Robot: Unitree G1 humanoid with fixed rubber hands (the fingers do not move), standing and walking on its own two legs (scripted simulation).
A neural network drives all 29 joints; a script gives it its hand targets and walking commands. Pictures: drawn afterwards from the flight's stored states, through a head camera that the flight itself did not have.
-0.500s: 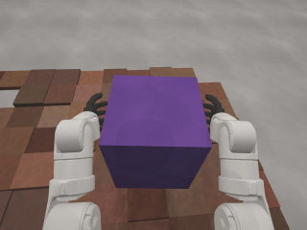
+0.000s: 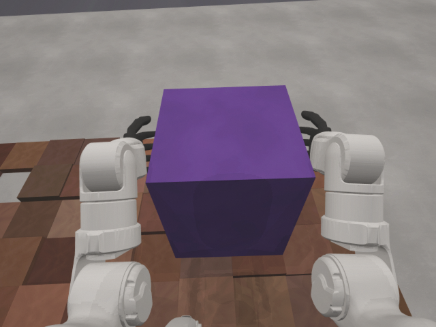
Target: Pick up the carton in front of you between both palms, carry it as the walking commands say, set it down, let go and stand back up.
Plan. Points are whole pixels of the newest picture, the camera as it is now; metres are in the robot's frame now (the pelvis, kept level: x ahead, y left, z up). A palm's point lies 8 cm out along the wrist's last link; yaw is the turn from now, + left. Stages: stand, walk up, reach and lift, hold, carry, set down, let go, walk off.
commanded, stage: carry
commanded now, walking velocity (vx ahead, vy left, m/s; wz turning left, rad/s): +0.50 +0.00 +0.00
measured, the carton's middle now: (227, 177) +0.38 +0.01 +0.08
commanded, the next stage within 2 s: none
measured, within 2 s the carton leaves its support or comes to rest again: neither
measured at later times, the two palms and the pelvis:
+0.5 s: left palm (171, 61) +0.68 +0.15 +0.15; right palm (298, 65) +0.65 -0.15 +0.15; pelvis +0.29 +0.02 +0.01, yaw -1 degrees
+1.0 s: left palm (192, 27) +0.92 +0.12 +0.13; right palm (289, 23) +0.95 -0.17 +0.13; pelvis +0.57 -0.04 +0.03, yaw +1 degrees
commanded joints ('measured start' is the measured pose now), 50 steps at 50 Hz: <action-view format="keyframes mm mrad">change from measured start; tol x16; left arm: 1 -842 -1065 -592 -170 -479 -19 -238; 15 -758 -1064 -606 -7 -440 -46 -259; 26 -661 -999 -632 -183 -341 -62 -164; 39 -555 -1021 -543 147 -333 -78 -239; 50 -634 -1154 -704 -175 -469 -150 -256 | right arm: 1 -717 1082 570 -118 379 -39 184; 15 -576 1037 543 62 331 -75 227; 25 -728 1102 684 -295 500 -84 252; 39 -630 1142 602 66 413 -94 288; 50 -517 1193 683 -131 382 -176 210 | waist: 1 15 -139 -506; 12 -50 -184 -488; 15 -146 255 -710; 19 -106 41 -538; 35 -81 116 -421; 38 -1 -318 -602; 50 5 -147 -488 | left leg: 1 -175 29 0 -73 5 -14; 9 -17 -56 133 -539 263 14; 12 423 -106 190 -763 399 66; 15 1117 361 -628 -763 539 318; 20 808 241 -328 -815 415 186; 35 700 131 14 -649 746 43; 39 -59 -64 -31 15 -193 -20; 50 -9 47 15 -424 152 -55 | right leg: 1 550 -277 330 -136 372 -141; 12 414 -147 24 147 869 9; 15 -311 74 92 774 -335 86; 16 -404 12 139 849 -322 62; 29 -420 -85 68 314 41 92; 36 239 -27 -43 -100 214 12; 38 691 -400 603 -107 209 -155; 50 551 -269 220 -213 395 -110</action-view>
